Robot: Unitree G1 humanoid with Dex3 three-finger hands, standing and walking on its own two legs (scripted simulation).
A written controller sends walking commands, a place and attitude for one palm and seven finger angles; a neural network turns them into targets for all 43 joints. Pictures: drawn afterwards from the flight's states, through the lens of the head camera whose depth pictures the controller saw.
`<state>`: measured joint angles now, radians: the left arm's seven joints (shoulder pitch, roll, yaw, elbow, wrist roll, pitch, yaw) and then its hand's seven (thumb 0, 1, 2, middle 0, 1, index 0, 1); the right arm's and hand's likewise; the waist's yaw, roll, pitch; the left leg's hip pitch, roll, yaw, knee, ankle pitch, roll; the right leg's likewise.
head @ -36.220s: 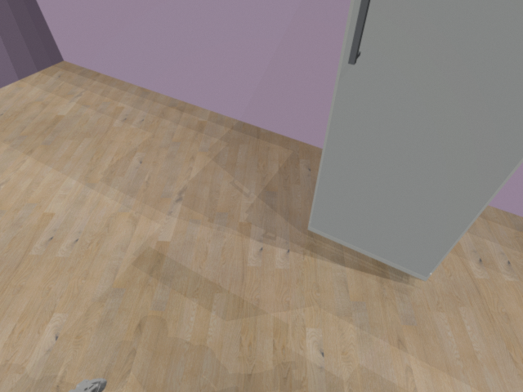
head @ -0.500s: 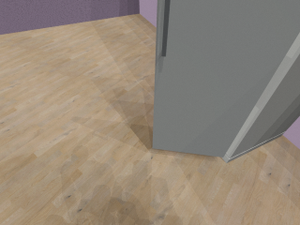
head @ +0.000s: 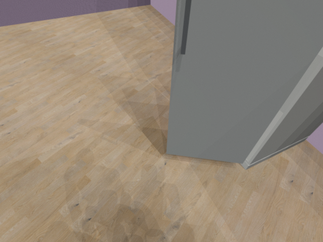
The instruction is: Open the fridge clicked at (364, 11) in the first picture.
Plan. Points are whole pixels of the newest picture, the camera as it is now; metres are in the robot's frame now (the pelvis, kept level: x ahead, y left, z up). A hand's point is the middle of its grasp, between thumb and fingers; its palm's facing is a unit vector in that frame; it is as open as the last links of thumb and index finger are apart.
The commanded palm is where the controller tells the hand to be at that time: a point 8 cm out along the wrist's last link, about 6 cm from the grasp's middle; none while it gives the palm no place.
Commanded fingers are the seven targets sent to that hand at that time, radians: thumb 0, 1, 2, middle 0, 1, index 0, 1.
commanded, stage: look to check the result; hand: left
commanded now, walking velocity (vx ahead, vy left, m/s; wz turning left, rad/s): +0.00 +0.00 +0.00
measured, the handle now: (187, 10) +0.73 -0.04 +0.24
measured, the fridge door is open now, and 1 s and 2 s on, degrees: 57 57 57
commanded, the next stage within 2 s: stand and wait in 0.30 s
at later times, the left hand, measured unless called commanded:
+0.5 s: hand out of the picture +0.00 +0.16 -0.18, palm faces +0.00 -0.99 -0.17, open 7.4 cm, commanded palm none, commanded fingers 0.00 0.90 0.90 -0.20 -0.30 -0.20 -0.30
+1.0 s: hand out of the picture +0.01 +0.16 -0.18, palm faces +0.00 -0.99 -0.16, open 7.4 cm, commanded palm none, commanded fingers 0.00 0.90 0.90 -0.20 -0.30 -0.20 -0.30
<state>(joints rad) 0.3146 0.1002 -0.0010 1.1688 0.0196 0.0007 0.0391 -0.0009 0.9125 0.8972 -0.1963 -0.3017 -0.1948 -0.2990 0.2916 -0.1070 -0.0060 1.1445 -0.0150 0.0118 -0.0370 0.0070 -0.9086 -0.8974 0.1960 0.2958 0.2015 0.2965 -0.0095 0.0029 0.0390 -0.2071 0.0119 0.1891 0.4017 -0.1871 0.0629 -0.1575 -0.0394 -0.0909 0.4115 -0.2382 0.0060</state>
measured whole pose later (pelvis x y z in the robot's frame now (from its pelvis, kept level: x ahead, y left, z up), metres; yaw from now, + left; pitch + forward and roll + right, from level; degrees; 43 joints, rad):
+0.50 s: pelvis +0.01 +0.01 +0.00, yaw -1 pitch -1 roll +0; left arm 0.28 0.12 0.00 1.16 0.02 0.00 0.04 0.00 0.91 0.90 -0.20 -0.30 -0.19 -0.30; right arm 0.28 -0.12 0.00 1.15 -0.01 0.00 -0.03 0.01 -0.91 -0.90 0.20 0.30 0.20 0.30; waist -0.02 0.00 0.04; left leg -0.19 0.00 0.20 0.39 -0.20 0.07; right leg -0.15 -0.05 -0.08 0.41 -0.25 0.02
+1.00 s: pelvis +0.02 +0.01 +0.00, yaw -1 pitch -1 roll +0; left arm 0.28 0.12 0.00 1.16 0.02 -0.01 0.04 0.00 0.91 0.90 -0.20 -0.30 -0.19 -0.30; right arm 0.27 -0.12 0.00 1.16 -0.01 0.00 -0.04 0.01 -0.91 -0.90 0.20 0.30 0.20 0.30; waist -0.01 -0.01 0.05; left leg -0.17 0.00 0.20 0.38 -0.21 0.07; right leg -0.12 -0.05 -0.08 0.39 -0.25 0.02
